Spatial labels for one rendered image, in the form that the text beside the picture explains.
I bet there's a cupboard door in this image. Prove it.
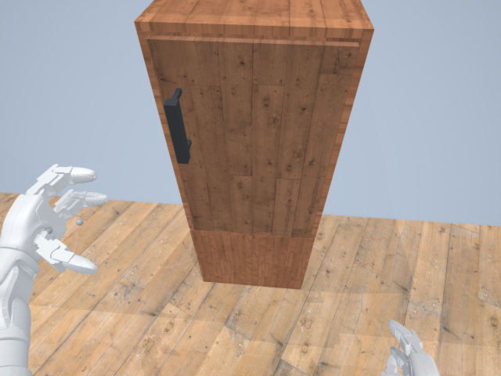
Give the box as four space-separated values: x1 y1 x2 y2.
146 35 359 238

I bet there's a robot left forearm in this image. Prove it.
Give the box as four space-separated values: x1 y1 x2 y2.
0 248 40 376

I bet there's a robot right hand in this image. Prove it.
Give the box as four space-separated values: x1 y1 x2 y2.
380 320 440 376

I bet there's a robot left hand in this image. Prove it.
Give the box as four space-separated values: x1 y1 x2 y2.
0 164 110 274

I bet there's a handle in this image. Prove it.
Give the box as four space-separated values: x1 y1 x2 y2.
164 88 192 164

